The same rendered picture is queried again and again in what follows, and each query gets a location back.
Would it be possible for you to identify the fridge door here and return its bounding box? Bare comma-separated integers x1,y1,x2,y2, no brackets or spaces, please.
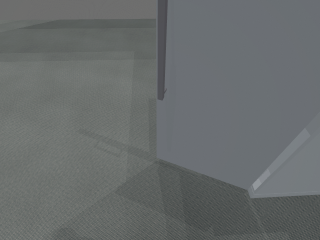
156,0,320,190

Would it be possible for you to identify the handle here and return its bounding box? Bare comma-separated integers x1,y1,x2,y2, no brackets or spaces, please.
157,0,168,101

